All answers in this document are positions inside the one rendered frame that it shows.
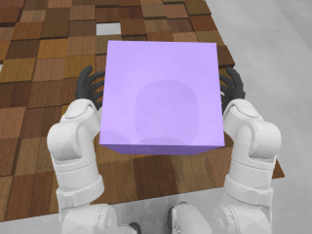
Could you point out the robot right upper arm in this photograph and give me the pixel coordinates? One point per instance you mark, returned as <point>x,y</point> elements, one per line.
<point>238,219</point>

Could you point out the robot right forearm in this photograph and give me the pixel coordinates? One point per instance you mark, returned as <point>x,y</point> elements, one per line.
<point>255,148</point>

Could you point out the robot left foot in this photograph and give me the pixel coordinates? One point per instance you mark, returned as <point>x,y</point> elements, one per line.
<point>136,227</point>

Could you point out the robot left hand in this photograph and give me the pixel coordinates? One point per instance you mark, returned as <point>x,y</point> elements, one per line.
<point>84,88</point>

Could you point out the robot right thigh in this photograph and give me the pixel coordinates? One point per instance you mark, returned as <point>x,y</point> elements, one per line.
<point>188,220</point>

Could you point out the robot right hand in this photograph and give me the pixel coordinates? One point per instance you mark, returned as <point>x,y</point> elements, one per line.
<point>235,88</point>

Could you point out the robot left upper arm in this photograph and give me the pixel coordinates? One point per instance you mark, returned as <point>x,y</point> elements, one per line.
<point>95,219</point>

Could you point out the robot left forearm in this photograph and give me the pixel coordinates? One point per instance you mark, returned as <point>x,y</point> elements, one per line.
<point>71,146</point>

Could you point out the carton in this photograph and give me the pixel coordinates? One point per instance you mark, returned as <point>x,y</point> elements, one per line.
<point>161,98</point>

